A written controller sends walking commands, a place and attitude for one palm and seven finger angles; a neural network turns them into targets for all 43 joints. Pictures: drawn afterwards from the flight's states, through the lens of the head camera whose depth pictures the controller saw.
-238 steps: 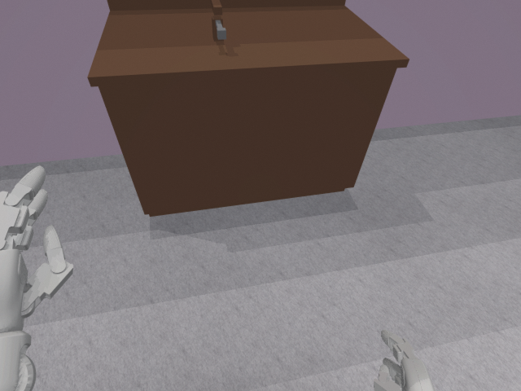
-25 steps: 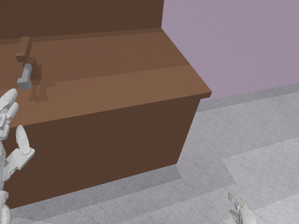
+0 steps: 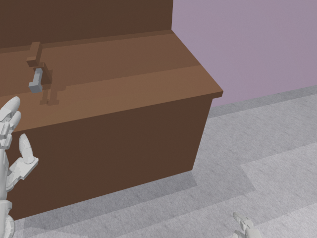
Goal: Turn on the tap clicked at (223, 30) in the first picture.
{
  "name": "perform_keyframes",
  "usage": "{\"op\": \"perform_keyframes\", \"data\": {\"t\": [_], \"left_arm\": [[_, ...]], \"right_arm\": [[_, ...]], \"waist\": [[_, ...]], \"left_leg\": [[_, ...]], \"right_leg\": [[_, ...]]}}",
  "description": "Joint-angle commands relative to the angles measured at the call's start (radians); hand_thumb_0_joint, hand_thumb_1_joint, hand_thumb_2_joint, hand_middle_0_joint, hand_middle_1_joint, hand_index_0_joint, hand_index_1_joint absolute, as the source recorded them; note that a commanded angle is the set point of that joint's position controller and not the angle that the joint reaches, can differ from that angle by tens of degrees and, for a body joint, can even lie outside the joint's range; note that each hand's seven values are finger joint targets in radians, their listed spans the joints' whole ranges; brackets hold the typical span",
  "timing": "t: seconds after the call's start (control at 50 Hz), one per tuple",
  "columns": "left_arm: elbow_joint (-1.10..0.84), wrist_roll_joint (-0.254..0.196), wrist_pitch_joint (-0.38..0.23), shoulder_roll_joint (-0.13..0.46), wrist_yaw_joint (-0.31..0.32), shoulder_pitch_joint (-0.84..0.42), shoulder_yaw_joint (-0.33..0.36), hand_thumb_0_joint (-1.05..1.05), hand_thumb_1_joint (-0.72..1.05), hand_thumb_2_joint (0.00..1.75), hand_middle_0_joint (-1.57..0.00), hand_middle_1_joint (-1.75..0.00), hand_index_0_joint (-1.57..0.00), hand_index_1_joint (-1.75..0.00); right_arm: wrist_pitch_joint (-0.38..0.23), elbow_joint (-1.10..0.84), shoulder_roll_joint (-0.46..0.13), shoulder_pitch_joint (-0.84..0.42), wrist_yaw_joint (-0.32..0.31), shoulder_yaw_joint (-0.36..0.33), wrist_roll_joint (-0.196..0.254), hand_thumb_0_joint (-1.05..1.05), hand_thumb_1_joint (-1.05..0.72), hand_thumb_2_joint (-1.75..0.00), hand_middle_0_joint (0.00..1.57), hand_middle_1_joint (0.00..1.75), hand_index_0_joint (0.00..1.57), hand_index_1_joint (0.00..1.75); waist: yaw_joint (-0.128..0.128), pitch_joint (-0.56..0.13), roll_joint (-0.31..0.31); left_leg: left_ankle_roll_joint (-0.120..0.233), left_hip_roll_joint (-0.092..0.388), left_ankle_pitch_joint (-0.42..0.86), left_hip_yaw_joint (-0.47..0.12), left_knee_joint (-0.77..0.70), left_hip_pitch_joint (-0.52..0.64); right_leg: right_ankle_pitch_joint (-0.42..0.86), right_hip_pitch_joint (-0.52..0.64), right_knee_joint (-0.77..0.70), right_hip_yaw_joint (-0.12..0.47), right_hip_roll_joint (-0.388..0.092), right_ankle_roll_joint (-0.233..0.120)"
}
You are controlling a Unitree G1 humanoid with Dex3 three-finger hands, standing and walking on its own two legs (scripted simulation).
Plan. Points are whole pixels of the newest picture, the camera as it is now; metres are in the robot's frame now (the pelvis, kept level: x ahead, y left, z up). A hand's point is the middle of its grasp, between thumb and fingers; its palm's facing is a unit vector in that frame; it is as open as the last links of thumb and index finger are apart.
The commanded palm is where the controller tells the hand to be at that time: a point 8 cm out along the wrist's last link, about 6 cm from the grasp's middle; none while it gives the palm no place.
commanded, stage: come to a stop and stand still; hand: left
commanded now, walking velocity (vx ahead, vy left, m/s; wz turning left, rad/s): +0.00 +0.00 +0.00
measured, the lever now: (35, 87) +0.53 +0.45 +0.08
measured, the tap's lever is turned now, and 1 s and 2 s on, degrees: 0 0 0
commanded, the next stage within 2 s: look again from close up in 0.04 s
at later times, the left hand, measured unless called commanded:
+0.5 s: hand (36, 160) +0.22 +0.26 +0.15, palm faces +0.33 -0.87 -0.36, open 7.4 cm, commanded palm +0.17 +0.30 +0.18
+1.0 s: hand (7, 144) +0.25 +0.33 +0.15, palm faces +0.42 -0.84 -0.34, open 7.4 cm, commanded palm +0.21 +0.36 +0.18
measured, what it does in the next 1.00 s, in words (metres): lifts its right foot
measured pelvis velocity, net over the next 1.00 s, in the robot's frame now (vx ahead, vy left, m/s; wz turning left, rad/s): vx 0.04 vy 0.08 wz -0.04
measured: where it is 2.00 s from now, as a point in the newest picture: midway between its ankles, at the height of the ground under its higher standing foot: outside the picture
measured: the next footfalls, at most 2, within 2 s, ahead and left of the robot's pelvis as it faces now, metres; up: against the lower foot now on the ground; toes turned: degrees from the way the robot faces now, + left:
right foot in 1.22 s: +0.17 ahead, +0.01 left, +0.00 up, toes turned -10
left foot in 1.50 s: +0.25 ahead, +0.30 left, +0.00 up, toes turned +0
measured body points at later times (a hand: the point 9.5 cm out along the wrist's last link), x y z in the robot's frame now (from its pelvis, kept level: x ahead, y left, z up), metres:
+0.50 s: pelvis -0.01 +0.02 +0.00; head -0.01 +0.03 +0.45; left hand +0.20 +0.30 +0.17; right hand +0.14 -0.20 -0.08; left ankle +0.05 +0.12 -0.73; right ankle +0.10 -0.07 -0.73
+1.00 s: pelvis +0.04 +0.08 -0.02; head +0.03 +0.10 +0.43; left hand +0.23 +0.38 +0.17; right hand +0.20 -0.15 -0.09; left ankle +0.05 +0.12 -0.74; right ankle +0.08 -0.05 -0.69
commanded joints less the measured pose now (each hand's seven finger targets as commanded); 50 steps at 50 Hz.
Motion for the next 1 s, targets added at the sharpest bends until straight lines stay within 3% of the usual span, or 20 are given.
{"op": "perform_keyframes", "data": {"t": [0.0,0.1,0.12,0.14,0.16,0.24,0.32,0.34,0.38,0.42,0.5,0.54,0.68,0.8,0.84,0.86,0.9,0.92,0.96,0.98], "left_arm": [[-0.127,-0.001,-0.045,0.125,0.014,-0.050,0.079,0.00,0.90,0.90,-0.20,-0.30,-0.20,-0.30],[-0.175,0.008,-0.039,0.153,0.018,-0.112,0.077,0.00,0.90,0.90,-0.20,-0.30,-0.20,-0.30],[-0.405,-0.014,-0.164,0.895,0.029,-1.069,0.487,0.00,0.90,0.90,-0.20,-0.30,-0.20,-0.30],[-0.059,0.003,-0.127,0.395,0.003,-0.763,0.286,0.00,0.90,0.90,-0.20,-0.30,-0.20,-0.30],[-0.033,0.002,-0.135,0.432,0.001,-0.643,0.320,0.00,0.90,0.90,-0.20,-0.30,-0.20,-0.30],[0.034,-0.043,-0.122,0.123,-0.052,-0.211,0.066,0.00,0.90,0.90,-0.20,-0.30,-0.20,-0.30],[-0.053,-0.037,-0.098,0.136,-0.043,-0.116,0.084,0.00,0.90,0.90,-0.20,-0.30,-0.20,-0.30],[-0.064,-0.033,-0.094,0.148,-0.040,-0.139,0.099,0.00,0.90,0.90,-0.20,-0.30,-0.20,-0.30],[-0.062,-0.029,-0.088,0.185,-0.037,-0.194,0.149,0.00,0.90,0.90,-0.20,-0.30,-0.20,-0.30],[-0.114,-0.023,-0.092,0.258,-0.028,-0.284,0.212,0.00,0.90,0.90,-0.20,-0.30,-0.20,-0.30],[-0.167,-0.013,-0.098,0.183,-0.031,-0.270,0.161,0.00,0.90,0.90,-0.20,-0.30,-0.20,-0.30],[-0.216,-0.004,-0.102,0.175,-0.032,-0.259,0.145,0.00,0.90,0.90,-0.20,-0.30,-0.20,-0.30],[-0.123,-0.005,-0.084,0.135,-0.032,-0.187,0.103,0.00,0.90,0.90,-0.20,-0.30,-0.20,-0.30],[-0.055,-0.020,-0.089,0.167,-0.039,-0.214,0.138,0.00,0.90,0.90,-0.20,-0.30,-0.20,-0.30],[-0.108,-0.026,-0.089,0.170,-0.039,-0.200,0.145,0.00,0.90,0.90,-0.20,-0.30,-0.20,-0.30],[-0.150,-0.029,-0.091,0.167,-0.042,-0.190,0.147,0.00,0.90,0.90,-0.20,-0.30,-0.20,-0.30],[-0.254,-0.033,-0.105,0.160,-0.042,-0.183,0.151,0.00,0.90,0.90,-0.20,-0.30,-0.20,-0.30],[-0.328,-0.026,-0.117,0.221,-0.036,-0.260,0.183,0.00,0.90,0.90,-0.20,-0.30,-0.20,-0.30],[-0.266,-0.019,-0.115,0.180,-0.030,-0.229,0.159,0.00,0.90,0.90,-0.20,-0.30,-0.20,-0.30],[-0.255,-0.014,-0.103,0.166,-0.027,-0.227,0.142,0.00,0.90,0.90,-0.20,-0.30,-0.20,-0.30]], "right_arm": [[-0.054,-0.149,-0.118,-0.117,-0.006,-0.048,0.008,0.00,-0.90,-0.90,0.20,0.30,0.20,0.30],[-0.049,-0.139,-0.114,-0.114,-0.005,-0.048,0.004,0.00,-0.90,-0.90,0.20,0.30,0.20,0.30],[-0.060,-0.222,-0.142,-0.044,-0.053,0.020,0.055,0.00,-0.90,-0.90,0.20,0.30,0.20,0.30],[-0.122,-0.169,-0.019,-0.104,-0.013,0.019,0.048,0.00,-0.90,-0.90,0.20,0.30,0.20,0.30],[-0.138,-0.144,-0.095,-0.095,0.007,-0.006,0.007,0.00,-0.90,-0.90,0.20,0.30,0.20,0.30],[-0.148,-0.205,-0.131,-0.068,0.046,-0.034,0.014,0.00,-0.90,-0.90,0.20,0.30,0.20,0.30],[-0.147,-0.206,-0.147,-0.091,0.054,-0.034,0.019,0.00,-0.90,-0.90,0.20,0.30,0.20,0.30],[-0.145,-0.204,-0.135,-0.095,0.050,-0.030,0.018,0.00,-0.90,-0.90,0.20,0.30,0.20,0.30],[-0.138,-0.194,-0.132,-0.101,0.038,-0.028,0.012,0.00,-0.90,-0.90,0.20,0.30,0.20,0.30],[-0.127,-0.190,-0.137,-0.115,0.027,-0.031,0.001,0.00,-0.90,-0.90,0.20,0.30,0.20,0.30],[-0.135,-0.206,-0.131,-0.122,0.020,-0.031,-0.001,0.00,-0.90,-0.90,0.20,0.30,0.20,0.30],[-0.148,-0.214,-0.134,-0.135,0.025,-0.029,-0.004,0.00,-0.90,-0.90,0.20,0.30,0.20,0.30],[-0.134,-0.193,-0.141,-0.120,0.028,-0.048,-0.014,0.00,-0.90,-0.90,0.20,0.30,0.20,0.30],[-0.084,-0.164,-0.125,-0.120,0.029,-0.055,0.003,0.00,-0.90,-0.90,0.20,0.30,0.20,0.30],[-0.081,-0.168,-0.124,-0.117,0.032,-0.053,0.011,0.00,-0.90,-0.90,0.20,0.30,0.20,0.30],[-0.082,-0.172,-0.131,-0.109,0.032,-0.052,0.012,0.00,-0.90,-0.90,0.20,0.30,0.20,0.30],[-0.095,-0.204,-0.138,-0.130,0.031,-0.053,0.013,0.00,-0.90,-0.90,0.20,0.30,0.20,0.30],[-0.112,-0.206,-0.118,-0.149,0.038,-0.049,0.004,0.00,-0.90,-0.90,0.20,0.30,0.20,0.30],[-0.122,-0.193,-0.126,-0.152,0.052,-0.051,-0.006,0.00,-0.90,-0.90,0.20,0.30,0.20,0.30],[-0.127,-0.187,-0.130,-0.141,0.053,-0.054,-0.007,0.00,-0.90,-0.90,0.20,0.30,0.20,0.30]], "waist": [[-0.002,-0.082,0.006],[-0.006,-0.059,-0.078],[-0.067,-0.024,0.071],[-0.003,-0.193,0.018],[0.005,-0.154,0.069],[0.030,-0.107,0.129],[0.027,-0.010,-0.028],[0.020,-0.008,-0.117],[0.008,-0.030,-0.157],[0.002,-0.059,-0.059],[0.010,-0.096,0.185],[0.012,-0.108,0.197],[-0.002,-0.032,-0.028],[-0.012,-0.062,-0.154],[-0.018,-0.069,-0.083],[-0.030,-0.057,0.007],[-0.032,-0.007,0.332],[-0.038,0.016,0.334],[-0.025,0.040,0.096],[-0.022,0.048,0.056]], "left_leg": [[0.022,0.067,-0.240,-0.066,-0.097,-0.125],[0.017,0.021,-0.277,-0.038,0.008,-0.092],[0.028,0.030,-0.192,-0.049,-0.014,-0.065],[0.045,0.094,-0.192,-0.075,-0.026,-0.053],[0.030,0.076,-0.256,-0.073,-0.093,-0.094],[0.016,0.005,-0.332,0.003,-0.033,-0.082],[0.013,0.017,-0.365,-0.009,-0.084,-0.105],[0.013,0.021,-0.331,-0.017,-0.077,-0.090],[0.013,0.024,-0.277,-0.023,-0.069,-0.049],[0.014,0.031,-0.274,-0.037,-0.115,-0.033],[0.029,0.068,-0.379,-0.065,-0.223,-0.115],[0.037,0.072,-0.408,-0.071,-0.230,-0.129],[0.051,0.005,-0.478,-0.058,-0.046,-0.126],[0.043,-0.034,-0.330,-0.003,0.323,-0.119],[0.052,-0.016,-0.341,-0.036,0.220,-0.037],[0.070,0.006,-0.399,-0.106,0.060,0.041],[0.134,0.218,-0.501,-0.466,-0.298,0.137],[0.130,0.256,-0.460,-0.547,-0.354,0.133],[0.122,0.259,-0.342,-0.475,-0.329,0.101],[0.117,0.238,-0.155,-0.407,-0.299,0.137]], "right_leg": [[-0.238,0.142,-0.133,0.210,-0.122,0.020],[-0.493,0.024,-0.238,0.283,-0.187,0.001],[-0.329,-0.021,-0.097,0.159,-0.119,0.051],[-0.368,-0.004,0.016,0.104,-0.119,0.030],[-0.260,0.060,-0.001,0.137,-0.069,0.015],[-0.323,0.083,-0.125,0.223,-0.125,-0.003],[-0.421,0.026,-0.164,0.208,-0.080,0.021],[-0.416,0.018,-0.169,0.202,-0.079,0.024],[-0.393,0.007,-0.163,0.197,-0.076,0.027],[-0.337,0.035,-0.125,0.183,-0.062,0.031],[-0.172,0.184,-0.020,0.129,-0.044,0.029],[-0.148,0.216,-0.006,0.115,-0.043,0.028],[-0.453,0.050,-0.060,0.216,-0.100,-0.026],[-0.604,-0.037,-0.103,0.412,-0.272,-0.117],[-0.576,-0.086,-0.010,0.382,-0.258,-0.110],[-0.530,-0.167,0.133,0.278,-0.175,-0.071],[-0.407,-0.377,0.576,0.027,0.024,0.038],[-0.383,-0.448,0.742,0.091,-0.007,0.030],[-0.271,-0.445,0.776,0.118,-0.067,0.029],[-0.235,-0.451,0.750,0.093,-0.080,0.034]]}}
